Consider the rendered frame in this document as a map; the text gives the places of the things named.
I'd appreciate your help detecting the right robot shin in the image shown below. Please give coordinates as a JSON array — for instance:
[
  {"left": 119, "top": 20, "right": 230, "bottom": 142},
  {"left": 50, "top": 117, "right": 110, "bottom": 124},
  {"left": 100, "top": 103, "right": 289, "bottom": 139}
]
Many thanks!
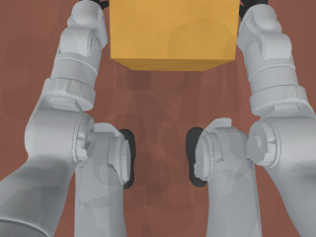
[{"left": 194, "top": 118, "right": 255, "bottom": 181}]

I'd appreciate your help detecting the carton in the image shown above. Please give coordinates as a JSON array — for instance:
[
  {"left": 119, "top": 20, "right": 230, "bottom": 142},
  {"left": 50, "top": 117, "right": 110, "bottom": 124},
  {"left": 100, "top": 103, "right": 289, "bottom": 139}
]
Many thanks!
[{"left": 109, "top": 0, "right": 240, "bottom": 71}]

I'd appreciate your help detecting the right robot foot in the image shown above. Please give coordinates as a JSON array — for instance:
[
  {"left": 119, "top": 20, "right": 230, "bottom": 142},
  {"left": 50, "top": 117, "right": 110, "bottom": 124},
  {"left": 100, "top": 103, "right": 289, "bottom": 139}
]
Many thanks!
[{"left": 186, "top": 127, "right": 207, "bottom": 188}]

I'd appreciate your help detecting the robot left forearm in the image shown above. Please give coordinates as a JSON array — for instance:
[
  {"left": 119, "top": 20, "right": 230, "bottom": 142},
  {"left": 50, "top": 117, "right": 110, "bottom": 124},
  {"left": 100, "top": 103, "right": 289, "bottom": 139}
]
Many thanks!
[{"left": 24, "top": 0, "right": 109, "bottom": 152}]

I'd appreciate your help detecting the left robot hand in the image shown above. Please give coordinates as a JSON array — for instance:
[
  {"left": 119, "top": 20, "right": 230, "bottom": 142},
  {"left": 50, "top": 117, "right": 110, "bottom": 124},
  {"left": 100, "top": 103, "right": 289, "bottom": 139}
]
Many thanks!
[{"left": 79, "top": 0, "right": 110, "bottom": 10}]

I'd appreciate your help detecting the robot right forearm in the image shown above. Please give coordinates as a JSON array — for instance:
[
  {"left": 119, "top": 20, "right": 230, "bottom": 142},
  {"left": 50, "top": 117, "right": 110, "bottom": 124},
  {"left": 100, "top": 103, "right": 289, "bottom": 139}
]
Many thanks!
[{"left": 236, "top": 4, "right": 316, "bottom": 120}]

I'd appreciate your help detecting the right robot upper arm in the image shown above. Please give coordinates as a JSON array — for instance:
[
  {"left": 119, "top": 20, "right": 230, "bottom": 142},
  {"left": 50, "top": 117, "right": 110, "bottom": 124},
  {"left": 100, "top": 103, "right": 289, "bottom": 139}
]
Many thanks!
[{"left": 246, "top": 116, "right": 316, "bottom": 237}]

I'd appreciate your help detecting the right robot hand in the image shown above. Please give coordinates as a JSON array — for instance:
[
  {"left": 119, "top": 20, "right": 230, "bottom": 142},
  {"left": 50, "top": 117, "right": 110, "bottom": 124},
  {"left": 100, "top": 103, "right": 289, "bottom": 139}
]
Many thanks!
[{"left": 239, "top": 0, "right": 268, "bottom": 22}]

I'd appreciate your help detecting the left robot upper arm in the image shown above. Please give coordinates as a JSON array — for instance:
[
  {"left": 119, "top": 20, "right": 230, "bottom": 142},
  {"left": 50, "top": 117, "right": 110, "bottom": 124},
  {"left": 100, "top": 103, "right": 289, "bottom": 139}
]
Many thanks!
[{"left": 0, "top": 107, "right": 97, "bottom": 237}]

